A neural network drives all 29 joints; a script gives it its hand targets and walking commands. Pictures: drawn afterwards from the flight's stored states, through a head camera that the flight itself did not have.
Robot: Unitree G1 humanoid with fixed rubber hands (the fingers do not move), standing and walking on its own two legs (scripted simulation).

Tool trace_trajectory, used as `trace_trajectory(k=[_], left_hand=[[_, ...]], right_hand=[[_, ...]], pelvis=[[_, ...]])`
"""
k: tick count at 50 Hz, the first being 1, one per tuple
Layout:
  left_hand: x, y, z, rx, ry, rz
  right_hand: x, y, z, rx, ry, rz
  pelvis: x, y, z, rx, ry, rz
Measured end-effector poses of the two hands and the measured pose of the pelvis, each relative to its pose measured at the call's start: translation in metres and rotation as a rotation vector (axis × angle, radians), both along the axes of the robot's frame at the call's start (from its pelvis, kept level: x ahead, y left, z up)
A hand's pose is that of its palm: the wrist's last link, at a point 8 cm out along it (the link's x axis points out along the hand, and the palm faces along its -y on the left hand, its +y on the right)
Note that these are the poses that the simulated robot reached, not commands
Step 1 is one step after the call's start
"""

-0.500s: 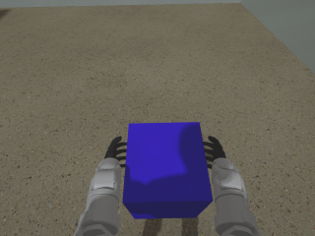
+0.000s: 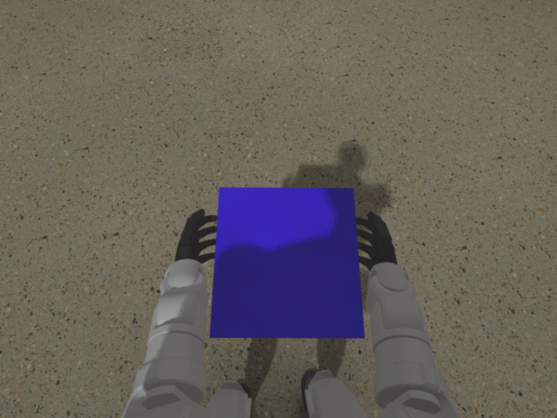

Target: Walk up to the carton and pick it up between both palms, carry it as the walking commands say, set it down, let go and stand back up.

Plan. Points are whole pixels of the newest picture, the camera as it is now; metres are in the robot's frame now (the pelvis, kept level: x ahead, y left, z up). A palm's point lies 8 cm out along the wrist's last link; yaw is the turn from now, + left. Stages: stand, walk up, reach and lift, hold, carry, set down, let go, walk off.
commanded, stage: set down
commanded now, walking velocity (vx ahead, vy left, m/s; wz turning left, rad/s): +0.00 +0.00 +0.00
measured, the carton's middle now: (284, 271) +0.35 -0.02 -0.14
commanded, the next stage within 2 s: none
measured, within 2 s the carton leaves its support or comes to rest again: neither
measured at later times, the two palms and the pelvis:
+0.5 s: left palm (203, 257) +0.39 +0.12 -0.14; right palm (365, 264) +0.36 -0.17 -0.14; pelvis -0.02 +0.00 -0.08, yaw +0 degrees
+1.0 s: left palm (212, 260) +0.41 +0.12 -0.23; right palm (353, 267) +0.38 -0.17 -0.23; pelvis -0.03 +0.00 -0.15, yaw +1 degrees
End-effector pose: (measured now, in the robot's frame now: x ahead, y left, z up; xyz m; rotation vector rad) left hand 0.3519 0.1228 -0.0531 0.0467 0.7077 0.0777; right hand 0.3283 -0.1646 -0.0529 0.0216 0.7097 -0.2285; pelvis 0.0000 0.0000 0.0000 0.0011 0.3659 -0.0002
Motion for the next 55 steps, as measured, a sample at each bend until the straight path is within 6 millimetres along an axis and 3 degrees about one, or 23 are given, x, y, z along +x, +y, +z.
trace_trajectory(k=[14,39,55], left_hand=[[0.019,0.002,-0.048,-0.028,-0.017,0.014],[0.048,-0.005,-0.138,-0.026,-0.013,0.004],[0.062,-0.005,-0.193,-0.024,-0.017,-0.001]], right_hand=[[0.015,0.003,-0.05,0.01,-0.02,-0.015],[0.041,-0.005,-0.142,0.012,-0.014,-0.019],[0.055,-0.005,-0.197,0.015,-0.018,-0.019]], pelvis=[[-0.02,0.003,-0.046,0.007,0.147,-0.002],[-0.022,0.0,-0.122,0.014,0.327,-0.002],[-0.035,0.0,-0.17,0.008,0.37,0.004]])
